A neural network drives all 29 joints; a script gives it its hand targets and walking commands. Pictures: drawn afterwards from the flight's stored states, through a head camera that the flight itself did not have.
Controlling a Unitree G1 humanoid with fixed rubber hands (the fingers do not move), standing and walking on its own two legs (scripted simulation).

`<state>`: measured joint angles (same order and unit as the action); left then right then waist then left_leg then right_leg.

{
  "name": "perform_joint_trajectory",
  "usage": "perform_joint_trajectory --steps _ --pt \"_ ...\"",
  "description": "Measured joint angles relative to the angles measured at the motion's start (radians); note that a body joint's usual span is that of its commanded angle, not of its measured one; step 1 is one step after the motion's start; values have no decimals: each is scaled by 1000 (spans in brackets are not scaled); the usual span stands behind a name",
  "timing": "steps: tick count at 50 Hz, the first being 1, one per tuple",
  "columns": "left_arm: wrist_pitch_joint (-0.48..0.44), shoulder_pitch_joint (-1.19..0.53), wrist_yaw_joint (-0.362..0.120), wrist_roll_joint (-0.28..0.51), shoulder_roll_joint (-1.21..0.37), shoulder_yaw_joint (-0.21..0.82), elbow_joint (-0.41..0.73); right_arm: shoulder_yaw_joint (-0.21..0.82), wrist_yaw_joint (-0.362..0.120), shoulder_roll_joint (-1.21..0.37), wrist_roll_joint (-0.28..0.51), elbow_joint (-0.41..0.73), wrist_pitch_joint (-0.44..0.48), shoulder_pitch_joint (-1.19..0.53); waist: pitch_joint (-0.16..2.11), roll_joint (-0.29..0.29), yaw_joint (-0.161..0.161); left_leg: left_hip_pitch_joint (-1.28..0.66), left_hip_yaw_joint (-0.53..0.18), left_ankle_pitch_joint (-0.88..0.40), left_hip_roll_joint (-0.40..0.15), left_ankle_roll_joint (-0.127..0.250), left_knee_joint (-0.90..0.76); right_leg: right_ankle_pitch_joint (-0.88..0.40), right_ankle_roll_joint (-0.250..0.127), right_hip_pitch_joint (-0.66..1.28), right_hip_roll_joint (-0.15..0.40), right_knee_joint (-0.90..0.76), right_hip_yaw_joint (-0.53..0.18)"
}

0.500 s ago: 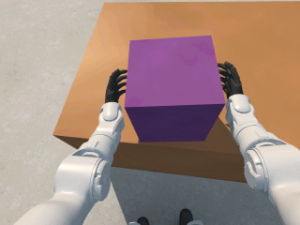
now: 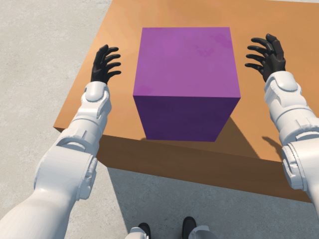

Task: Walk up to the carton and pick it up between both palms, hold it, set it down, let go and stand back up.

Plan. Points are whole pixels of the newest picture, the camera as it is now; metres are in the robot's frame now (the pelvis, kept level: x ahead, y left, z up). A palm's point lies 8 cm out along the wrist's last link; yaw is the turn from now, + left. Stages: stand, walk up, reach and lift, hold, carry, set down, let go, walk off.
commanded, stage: set down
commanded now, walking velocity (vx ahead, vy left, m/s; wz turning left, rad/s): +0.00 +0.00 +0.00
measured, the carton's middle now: (182, 91) +0.51 -0.03 +0.00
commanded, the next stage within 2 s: none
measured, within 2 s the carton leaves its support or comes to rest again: neither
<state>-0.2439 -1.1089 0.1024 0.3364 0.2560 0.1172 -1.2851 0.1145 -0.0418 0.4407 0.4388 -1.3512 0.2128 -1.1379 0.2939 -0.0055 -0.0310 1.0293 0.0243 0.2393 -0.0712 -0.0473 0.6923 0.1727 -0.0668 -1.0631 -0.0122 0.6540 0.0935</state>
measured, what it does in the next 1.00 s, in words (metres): stands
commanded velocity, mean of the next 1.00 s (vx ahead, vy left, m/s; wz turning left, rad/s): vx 0.00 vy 0.00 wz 0.00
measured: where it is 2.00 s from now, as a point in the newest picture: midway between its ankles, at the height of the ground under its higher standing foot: outside the picture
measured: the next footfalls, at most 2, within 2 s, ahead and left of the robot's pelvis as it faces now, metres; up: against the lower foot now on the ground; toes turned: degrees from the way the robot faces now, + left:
none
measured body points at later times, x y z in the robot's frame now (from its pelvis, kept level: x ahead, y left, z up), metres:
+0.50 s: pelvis +0.02 +0.00 +0.04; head +0.10 -0.01 +0.48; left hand +0.50 +0.18 +0.15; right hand +0.50 -0.22 +0.15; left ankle +0.02 +0.15 -0.70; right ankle +0.05 -0.08 -0.70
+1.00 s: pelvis +0.02 +0.01 +0.04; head +0.08 +0.01 +0.49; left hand +0.42 +0.18 +0.08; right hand +0.43 -0.23 +0.08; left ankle +0.02 +0.15 -0.70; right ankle +0.05 -0.08 -0.70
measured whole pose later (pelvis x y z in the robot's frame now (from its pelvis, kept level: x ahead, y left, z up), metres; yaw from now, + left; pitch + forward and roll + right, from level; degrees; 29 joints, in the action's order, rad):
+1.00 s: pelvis +0.02 +0.01 +0.04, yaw -1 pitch +14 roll +0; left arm -0.16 -0.61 0.10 0.15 0.14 -0.03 -0.91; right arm 0.06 -0.06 0.36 0.36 -1.12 0.25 -0.67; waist 0.14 -0.01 -0.02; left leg 0.49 0.04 0.20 -0.06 -0.03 0.45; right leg 0.13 -0.04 -0.54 -0.03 0.42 0.04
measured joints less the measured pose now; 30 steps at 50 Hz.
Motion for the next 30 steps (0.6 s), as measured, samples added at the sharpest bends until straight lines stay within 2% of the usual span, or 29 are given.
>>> perform_joint_trajectory --steps 4,8,14,22,30 --pt "69 21 -3 -31 -7 -27 115 0 3 12 14 65 -33 -2 -19 0 1 -55 -3 -23 1 -7 -50 -21 -1 57 -4 -50 0" --pt "124 13 -7 -60 -20 -56 119 -9 6 15 -2 68 -82 -14 -40 8 -2 -137 7 -46 4 -3 -115 -42 1 130 -7 -105 -11" --pt "139 9 4 -79 -20 -85 99 -10 7 -3 -5 61 -115 -21 -40 5 3 -231 11 -63 8 -2 -179 -54 3 218 -8 -157 -19" --pt "170 38 -18 -109 -16 -113 99 -11 20 -24 -22 63 -137 29 -70 4 2 -361 12 -69 10 -1 -237 -61 7 347 -12 -214 -26" --pt "154 197 -28 -156 -57 -151 186 -22 22 -52 -41 105 -79 176 -106 -1 2 -456 7 -63 11 3 -262 -61 14 450 -15 -252 -28"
